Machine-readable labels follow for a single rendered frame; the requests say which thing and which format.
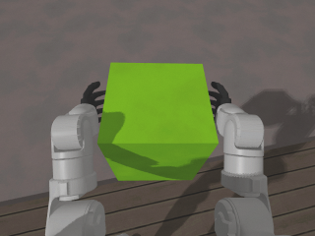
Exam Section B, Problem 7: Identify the right robot upper arm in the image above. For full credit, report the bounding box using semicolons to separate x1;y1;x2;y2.
214;198;290;236

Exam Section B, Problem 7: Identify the robot right hand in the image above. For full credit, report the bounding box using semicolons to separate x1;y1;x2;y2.
208;82;231;123

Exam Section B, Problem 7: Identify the carton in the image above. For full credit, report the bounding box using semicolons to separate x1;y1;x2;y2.
97;62;219;181

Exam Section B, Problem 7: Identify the right robot forearm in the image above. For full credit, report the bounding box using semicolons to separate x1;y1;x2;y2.
215;103;274;229

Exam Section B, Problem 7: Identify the robot left hand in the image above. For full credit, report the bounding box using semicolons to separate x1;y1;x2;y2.
81;82;106;123

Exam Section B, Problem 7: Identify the left robot upper arm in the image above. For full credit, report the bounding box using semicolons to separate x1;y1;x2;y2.
46;200;106;236

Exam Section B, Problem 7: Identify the left robot forearm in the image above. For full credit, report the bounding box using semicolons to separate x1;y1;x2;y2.
45;103;99;236

